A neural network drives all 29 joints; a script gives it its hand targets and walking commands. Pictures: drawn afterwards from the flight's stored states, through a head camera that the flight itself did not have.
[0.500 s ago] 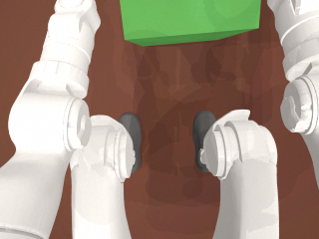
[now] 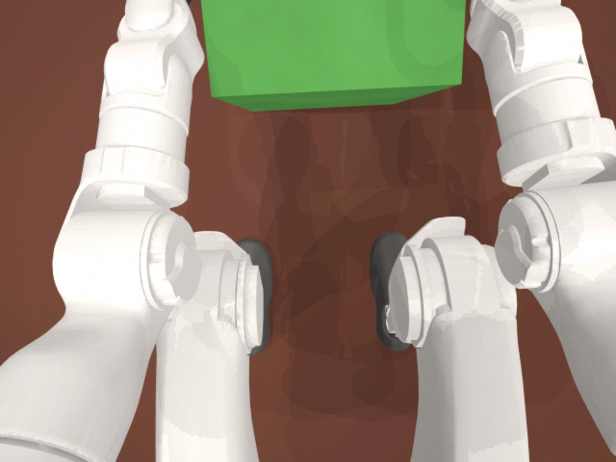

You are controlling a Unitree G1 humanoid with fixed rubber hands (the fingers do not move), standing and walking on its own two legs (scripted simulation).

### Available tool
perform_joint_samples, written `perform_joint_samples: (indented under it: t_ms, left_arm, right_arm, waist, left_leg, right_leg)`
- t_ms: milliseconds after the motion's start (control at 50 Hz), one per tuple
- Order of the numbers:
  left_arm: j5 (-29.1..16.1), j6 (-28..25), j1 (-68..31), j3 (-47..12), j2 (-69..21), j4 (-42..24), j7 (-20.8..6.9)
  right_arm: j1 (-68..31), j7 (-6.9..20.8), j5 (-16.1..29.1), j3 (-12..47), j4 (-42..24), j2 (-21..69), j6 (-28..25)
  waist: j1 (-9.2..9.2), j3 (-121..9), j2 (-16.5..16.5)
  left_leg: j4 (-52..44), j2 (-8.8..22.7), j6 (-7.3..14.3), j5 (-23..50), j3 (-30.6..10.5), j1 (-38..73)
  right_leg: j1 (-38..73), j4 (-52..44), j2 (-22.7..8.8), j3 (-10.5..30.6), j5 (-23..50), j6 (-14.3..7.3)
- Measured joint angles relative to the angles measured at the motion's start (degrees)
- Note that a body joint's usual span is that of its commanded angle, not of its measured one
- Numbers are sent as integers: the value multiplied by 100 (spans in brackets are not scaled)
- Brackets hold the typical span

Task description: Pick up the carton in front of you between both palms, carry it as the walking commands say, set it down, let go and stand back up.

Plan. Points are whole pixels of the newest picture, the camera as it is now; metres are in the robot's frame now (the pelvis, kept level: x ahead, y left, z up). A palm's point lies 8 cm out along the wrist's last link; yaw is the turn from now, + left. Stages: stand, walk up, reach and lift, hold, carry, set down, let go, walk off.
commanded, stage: reach and lift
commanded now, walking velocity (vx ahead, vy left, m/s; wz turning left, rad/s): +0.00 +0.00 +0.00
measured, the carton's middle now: (324, 5) +0.55 -0.03 -0.22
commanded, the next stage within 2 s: none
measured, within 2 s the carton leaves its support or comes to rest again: neither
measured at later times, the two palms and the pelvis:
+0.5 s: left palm out of the picture +0.49 +0.11 +0.05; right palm out of the picture +0.49 -0.18 +0.06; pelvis -0.01 +0.01 +0.12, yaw -2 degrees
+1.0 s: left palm out of the picture +0.45 +0.12 +0.20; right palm out of the picture +0.45 -0.18 +0.21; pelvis +0.03 +0.01 +0.24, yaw -3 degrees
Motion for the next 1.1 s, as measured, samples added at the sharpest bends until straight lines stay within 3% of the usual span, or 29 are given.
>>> perform_joint_samples:
  t_ms: [120,300,440,700,1100]
  left_arm:
    - [187,207,1097,349,-458,-846,-37]
    - [1371,502,1540,1281,-1135,-949,-295]
    - [1708,703,1679,1545,-1251,-1143,-491]
    - [1438,875,2685,1103,-1423,-1974,-544]
    - [1503,697,4305,760,-1706,-1918,-649]
  right_arm:
    - [649,214,-434,-581,-515,471,356]
    - [1015,694,-1545,-1677,-315,925,554]
    - [1189,770,-2002,-1971,-488,1192,655]
    - [2253,736,-1757,-1687,-1536,1599,881]
    - [4077,684,-1800,-1635,-1754,2171,647]
  waist:
    - [-18,-1030,-52]
    - [-84,-1999,-155]
    - [-48,-2270,-176]
    - [-41,-2561,-182]
    - [23,-2866,-240]
  left_leg:
    - [-409,-111,12,101,-35,221]
    - [-1521,1,133,300,27,840]
    - [-2240,-11,160,537,32,1248]
    - [-3169,20,181,593,-58,2249]
    - [-5211,119,277,726,-95,5251]
  right_leg:
    - [125,-454,212,160,120,167]
    - [758,-1635,284,272,497,242]
    - [1175,-2341,261,312,718,240]
    - [2208,-3294,218,251,751,201]
    - [5208,-5306,171,268,854,131]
